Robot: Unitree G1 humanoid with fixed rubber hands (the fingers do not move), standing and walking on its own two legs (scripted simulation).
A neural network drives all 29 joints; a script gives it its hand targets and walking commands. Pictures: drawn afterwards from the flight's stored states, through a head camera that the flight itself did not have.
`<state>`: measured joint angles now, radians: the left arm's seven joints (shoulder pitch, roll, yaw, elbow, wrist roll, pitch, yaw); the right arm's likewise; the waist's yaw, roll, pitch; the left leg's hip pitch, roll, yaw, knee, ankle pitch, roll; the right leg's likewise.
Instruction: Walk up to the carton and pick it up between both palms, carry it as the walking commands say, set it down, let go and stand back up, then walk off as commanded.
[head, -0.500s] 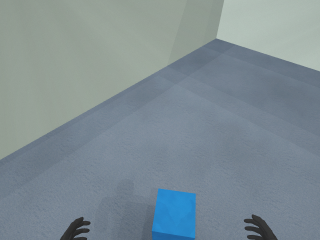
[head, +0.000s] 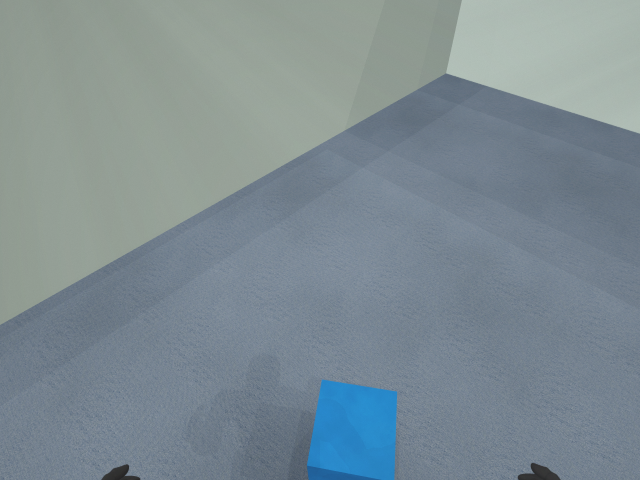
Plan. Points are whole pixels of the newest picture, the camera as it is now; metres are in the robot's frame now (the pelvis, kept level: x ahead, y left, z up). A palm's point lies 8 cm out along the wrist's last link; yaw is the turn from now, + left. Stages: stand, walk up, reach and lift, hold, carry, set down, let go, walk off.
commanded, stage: stand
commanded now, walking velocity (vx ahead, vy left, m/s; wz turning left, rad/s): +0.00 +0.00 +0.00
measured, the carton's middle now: (352, 442) +0.40 -0.06 -0.65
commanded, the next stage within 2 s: walk off in 1.26 s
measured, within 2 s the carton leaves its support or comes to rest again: neither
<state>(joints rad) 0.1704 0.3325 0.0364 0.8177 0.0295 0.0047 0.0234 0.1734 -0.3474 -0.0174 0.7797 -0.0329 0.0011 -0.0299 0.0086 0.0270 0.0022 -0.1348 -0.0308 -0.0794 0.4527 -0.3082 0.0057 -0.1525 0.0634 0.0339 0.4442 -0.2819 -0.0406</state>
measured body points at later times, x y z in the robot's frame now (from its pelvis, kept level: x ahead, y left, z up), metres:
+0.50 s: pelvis -0.01 +0.00 +0.01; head -0.02 -0.01 +0.46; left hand +0.10 +0.31 -0.10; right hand +0.10 -0.30 -0.11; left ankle -0.04 +0.12 -0.74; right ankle -0.03 -0.09 -0.74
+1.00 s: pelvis -0.02 +0.00 +0.01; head -0.03 -0.01 +0.46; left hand +0.08 +0.31 -0.10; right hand +0.08 -0.31 -0.11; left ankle -0.04 +0.12 -0.74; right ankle -0.03 -0.09 -0.74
